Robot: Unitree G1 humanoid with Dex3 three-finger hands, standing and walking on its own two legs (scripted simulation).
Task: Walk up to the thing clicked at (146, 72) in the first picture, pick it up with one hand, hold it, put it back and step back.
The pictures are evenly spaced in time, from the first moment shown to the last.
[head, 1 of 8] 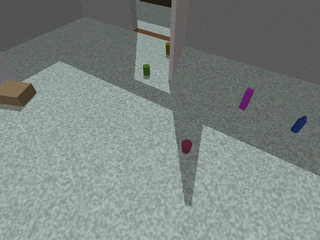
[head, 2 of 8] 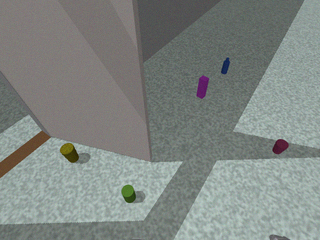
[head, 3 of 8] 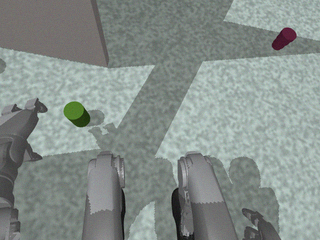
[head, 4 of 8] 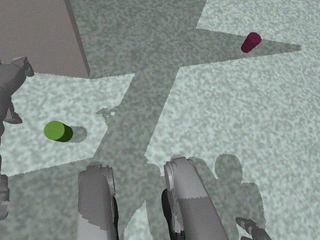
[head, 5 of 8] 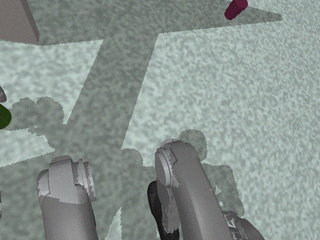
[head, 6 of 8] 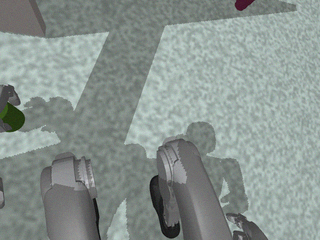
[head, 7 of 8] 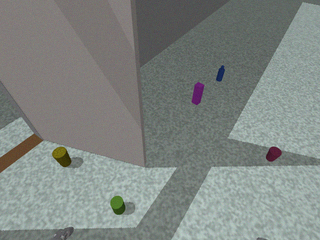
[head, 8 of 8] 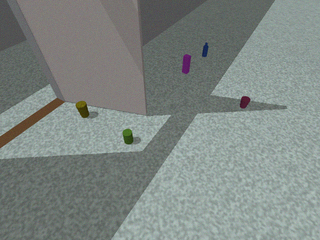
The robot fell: no
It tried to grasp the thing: yes
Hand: left
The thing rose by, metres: 0.64
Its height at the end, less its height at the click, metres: +0.00
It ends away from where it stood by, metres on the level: 0.04
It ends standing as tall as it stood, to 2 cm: yes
